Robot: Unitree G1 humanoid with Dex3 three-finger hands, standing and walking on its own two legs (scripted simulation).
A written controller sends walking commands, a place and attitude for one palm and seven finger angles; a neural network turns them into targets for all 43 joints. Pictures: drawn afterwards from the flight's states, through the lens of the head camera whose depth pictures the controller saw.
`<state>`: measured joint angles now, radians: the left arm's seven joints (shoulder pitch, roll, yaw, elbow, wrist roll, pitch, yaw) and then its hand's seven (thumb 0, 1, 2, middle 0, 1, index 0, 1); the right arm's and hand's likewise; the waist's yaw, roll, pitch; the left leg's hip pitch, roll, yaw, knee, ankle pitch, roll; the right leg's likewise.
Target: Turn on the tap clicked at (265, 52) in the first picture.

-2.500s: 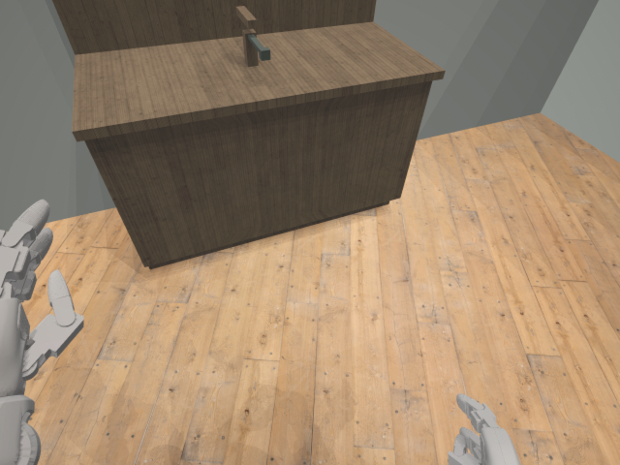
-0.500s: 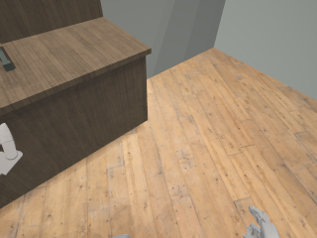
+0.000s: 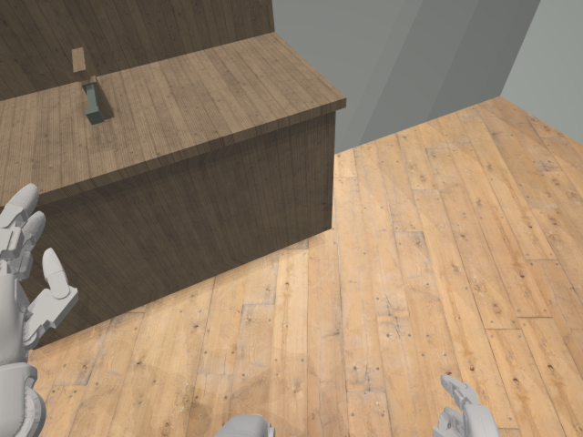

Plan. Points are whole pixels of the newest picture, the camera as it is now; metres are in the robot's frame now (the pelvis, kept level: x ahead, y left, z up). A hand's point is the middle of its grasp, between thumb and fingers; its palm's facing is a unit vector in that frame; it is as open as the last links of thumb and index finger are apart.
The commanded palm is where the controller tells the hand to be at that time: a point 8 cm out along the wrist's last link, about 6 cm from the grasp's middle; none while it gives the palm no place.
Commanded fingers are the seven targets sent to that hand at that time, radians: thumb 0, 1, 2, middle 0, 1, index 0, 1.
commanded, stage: take the last steps up to it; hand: left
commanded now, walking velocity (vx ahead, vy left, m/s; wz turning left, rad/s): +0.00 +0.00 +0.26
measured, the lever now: (94, 115) +0.72 +0.52 +0.04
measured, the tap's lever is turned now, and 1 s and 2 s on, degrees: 0 0 0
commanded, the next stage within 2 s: none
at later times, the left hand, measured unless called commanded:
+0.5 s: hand (18, 333) +0.17 +0.26 +0.18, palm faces +0.53 -0.75 -0.39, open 7.4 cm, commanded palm +0.12 +0.29 +0.19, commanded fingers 0.00 0.90 0.90 -0.20 -0.30 -0.20 -0.30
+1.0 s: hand (10, 287) +0.21 +0.30 +0.18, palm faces +0.58 -0.74 -0.35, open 7.4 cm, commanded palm +0.16 +0.32 +0.19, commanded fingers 0.00 0.90 0.90 -0.20 -0.30 -0.20 -0.30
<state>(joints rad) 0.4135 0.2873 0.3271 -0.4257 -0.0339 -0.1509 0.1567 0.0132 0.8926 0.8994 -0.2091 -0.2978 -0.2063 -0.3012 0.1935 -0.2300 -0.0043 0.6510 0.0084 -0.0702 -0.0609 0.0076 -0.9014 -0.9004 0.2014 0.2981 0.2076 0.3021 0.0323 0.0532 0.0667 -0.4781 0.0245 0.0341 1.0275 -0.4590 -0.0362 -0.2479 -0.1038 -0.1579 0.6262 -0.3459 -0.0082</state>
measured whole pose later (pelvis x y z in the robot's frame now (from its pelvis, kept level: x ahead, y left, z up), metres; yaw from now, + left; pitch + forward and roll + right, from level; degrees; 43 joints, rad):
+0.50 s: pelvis +0.00 -0.01 +0.01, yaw +7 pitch -1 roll -1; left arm 0.48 0.34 0.34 -0.47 -0.03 -0.21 0.15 0.01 0.89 0.90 -0.21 -0.30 -0.20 -0.30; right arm 0.26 -0.14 0.03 0.63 0.00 -0.10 -0.05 0.01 -0.90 -0.90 0.20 0.30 0.21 0.30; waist 0.02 0.03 -0.01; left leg -0.25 0.03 0.05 0.52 -0.26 0.03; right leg -0.37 -0.07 -0.12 0.76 -0.43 0.05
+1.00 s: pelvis +0.05 +0.02 +0.00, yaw +9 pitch -2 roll +1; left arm 0.46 0.36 0.36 -0.53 -0.02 -0.23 0.18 0.01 0.89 0.90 -0.21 -0.30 -0.21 -0.30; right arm 0.23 -0.24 -0.06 0.61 0.00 -0.08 -0.08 0.01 -0.91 -0.90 0.19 0.30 0.20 0.30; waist 0.02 -0.06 0.04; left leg -0.29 0.05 0.16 0.56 -0.22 0.02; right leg -0.25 -0.12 -0.11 0.72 -0.43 0.02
